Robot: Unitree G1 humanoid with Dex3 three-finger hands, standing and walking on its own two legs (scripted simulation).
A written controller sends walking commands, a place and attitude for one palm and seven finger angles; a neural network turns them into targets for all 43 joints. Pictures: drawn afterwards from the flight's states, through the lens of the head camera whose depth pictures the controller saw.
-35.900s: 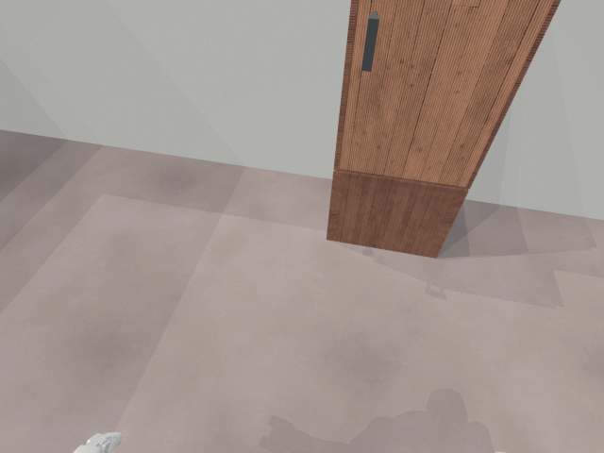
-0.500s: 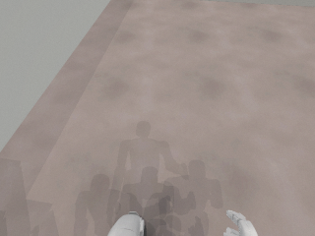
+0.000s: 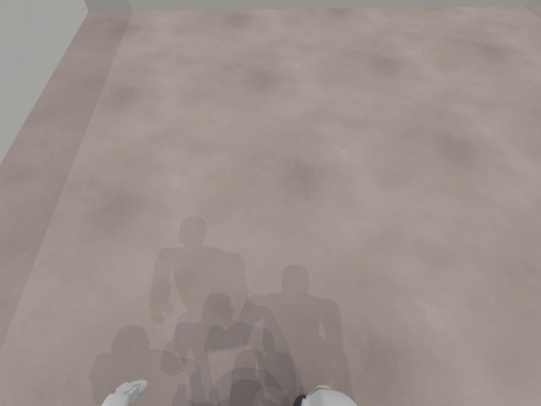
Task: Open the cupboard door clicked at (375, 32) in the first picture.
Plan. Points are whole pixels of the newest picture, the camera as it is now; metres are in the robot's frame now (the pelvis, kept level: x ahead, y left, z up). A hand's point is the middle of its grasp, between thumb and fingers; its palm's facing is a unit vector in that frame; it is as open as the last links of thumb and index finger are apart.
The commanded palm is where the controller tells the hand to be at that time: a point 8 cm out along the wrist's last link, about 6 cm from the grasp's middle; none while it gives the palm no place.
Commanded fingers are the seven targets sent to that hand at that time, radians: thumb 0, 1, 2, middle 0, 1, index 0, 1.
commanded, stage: turn to face it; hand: left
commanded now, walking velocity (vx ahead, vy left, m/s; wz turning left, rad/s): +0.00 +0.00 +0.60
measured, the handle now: out of the picture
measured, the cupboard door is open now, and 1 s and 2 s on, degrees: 39 39 39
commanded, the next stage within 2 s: none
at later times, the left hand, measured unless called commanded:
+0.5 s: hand out of the picture +0.12 +0.24 -0.19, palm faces +0.33 -0.93 -0.19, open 7.3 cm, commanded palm none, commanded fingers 0.00 0.90 0.90 -0.20 -0.30 -0.20 -0.30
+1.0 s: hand out of the picture +0.10 +0.16 -0.14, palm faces +0.57 -0.78 -0.27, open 7.3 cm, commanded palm none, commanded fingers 0.00 0.90 0.90 -0.20 -0.30 -0.20 -0.30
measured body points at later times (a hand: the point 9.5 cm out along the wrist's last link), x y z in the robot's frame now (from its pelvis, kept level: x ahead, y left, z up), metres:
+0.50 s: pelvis +0.09 +0.02 -0.01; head +0.12 +0.07 +0.44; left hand +0.10 +0.29 -0.17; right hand +0.27 -0.21 -0.12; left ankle +0.10 +0.12 -0.73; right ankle +0.08 -0.13 -0.66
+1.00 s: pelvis +0.15 -0.03 +0.01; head +0.21 -0.03 +0.46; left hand +0.07 +0.20 -0.12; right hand +0.36 -0.21 -0.15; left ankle +0.05 +0.07 -0.64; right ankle +0.18 -0.13 -0.73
